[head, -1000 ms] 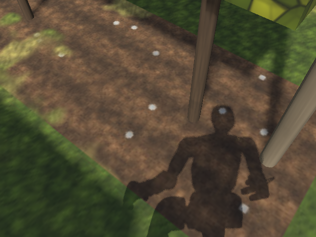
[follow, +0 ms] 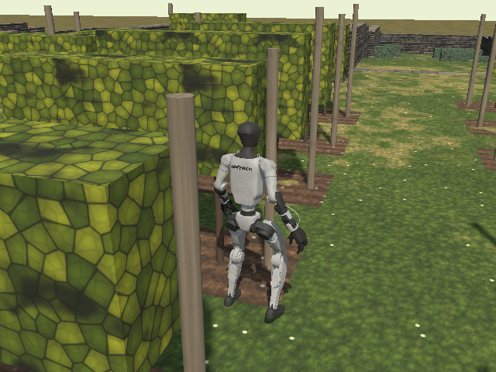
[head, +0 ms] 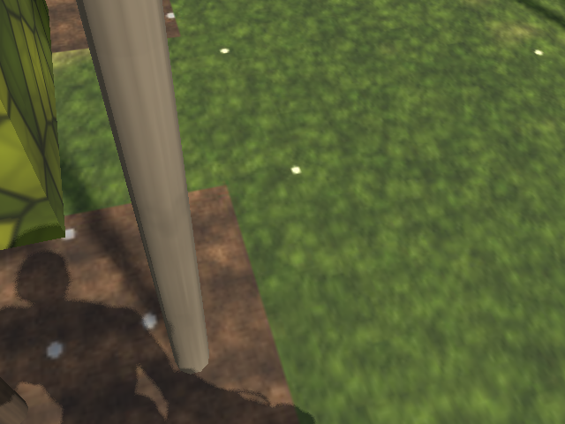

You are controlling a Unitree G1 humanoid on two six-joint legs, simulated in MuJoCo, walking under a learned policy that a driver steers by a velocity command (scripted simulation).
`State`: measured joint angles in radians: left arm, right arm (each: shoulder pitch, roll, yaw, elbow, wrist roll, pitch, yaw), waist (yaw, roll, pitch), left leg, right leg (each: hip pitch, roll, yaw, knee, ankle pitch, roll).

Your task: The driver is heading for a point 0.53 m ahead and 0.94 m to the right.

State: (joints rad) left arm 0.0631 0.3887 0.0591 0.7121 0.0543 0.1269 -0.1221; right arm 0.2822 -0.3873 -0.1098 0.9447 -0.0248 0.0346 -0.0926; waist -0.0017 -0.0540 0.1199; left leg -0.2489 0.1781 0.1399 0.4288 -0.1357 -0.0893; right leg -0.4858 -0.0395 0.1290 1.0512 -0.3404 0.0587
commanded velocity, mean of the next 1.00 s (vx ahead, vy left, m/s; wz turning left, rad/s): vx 0.73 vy -0.18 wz -1.00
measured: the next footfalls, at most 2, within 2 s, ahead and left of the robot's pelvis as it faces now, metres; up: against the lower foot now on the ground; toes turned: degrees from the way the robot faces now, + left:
right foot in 0.16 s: +0.05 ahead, -0.24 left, +0.00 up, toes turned -10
left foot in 0.82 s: +0.43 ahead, -0.30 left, +0.00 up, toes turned -51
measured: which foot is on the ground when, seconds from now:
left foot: down 0.00-0.16, up 0.18-0.80, down 0.82-1.00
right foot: up 0.00-0.14, down 0.16-0.84, up 0.86-1.00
